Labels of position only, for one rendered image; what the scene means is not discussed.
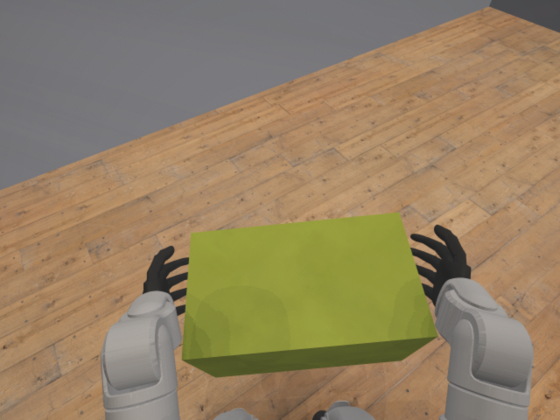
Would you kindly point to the left robot hand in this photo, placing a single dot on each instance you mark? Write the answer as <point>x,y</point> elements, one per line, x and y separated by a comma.
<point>158,272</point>

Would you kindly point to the robot right shin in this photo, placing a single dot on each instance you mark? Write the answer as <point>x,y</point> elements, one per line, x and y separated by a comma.
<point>338,404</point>

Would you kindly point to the right robot hand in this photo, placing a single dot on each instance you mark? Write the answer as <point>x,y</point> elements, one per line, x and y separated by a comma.
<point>451,265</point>

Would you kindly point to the carton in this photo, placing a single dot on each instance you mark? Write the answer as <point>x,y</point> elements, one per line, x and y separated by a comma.
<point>303,295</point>

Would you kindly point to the left robot forearm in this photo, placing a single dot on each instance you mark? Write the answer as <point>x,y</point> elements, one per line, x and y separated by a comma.
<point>138,369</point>

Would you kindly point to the right robot forearm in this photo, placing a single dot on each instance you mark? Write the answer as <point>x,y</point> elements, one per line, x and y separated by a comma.
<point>491,356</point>

